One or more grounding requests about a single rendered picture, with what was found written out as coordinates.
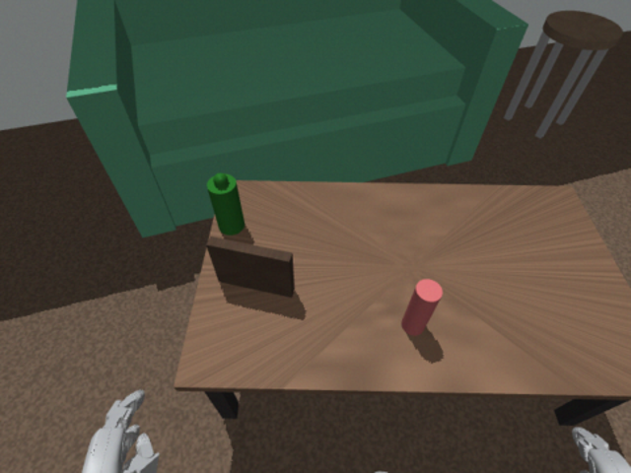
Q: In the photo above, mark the coffee table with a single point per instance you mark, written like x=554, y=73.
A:
x=533, y=303

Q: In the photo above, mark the right robot hand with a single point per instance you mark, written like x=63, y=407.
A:
x=595, y=450

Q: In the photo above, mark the stool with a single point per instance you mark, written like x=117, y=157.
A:
x=577, y=29

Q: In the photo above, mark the left robot hand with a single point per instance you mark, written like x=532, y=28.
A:
x=109, y=445

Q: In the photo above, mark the sofa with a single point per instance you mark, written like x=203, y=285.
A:
x=172, y=92

